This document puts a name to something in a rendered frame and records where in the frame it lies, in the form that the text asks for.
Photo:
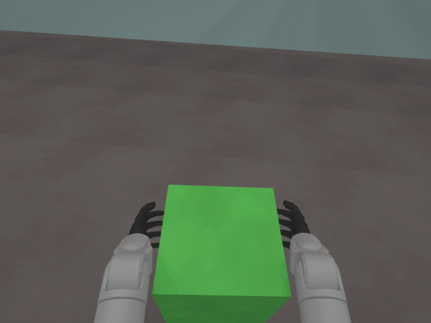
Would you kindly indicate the robot left hand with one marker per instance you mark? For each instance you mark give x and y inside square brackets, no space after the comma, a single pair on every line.
[141,225]

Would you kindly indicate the carton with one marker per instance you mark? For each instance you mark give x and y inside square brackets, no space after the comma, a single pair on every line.
[221,257]

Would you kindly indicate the right robot forearm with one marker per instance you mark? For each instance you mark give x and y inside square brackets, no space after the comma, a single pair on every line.
[319,288]

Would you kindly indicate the left robot forearm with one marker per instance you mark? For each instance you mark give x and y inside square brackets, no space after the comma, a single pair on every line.
[125,284]

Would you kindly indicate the robot right hand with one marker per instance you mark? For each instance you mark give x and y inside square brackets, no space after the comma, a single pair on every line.
[297,223]

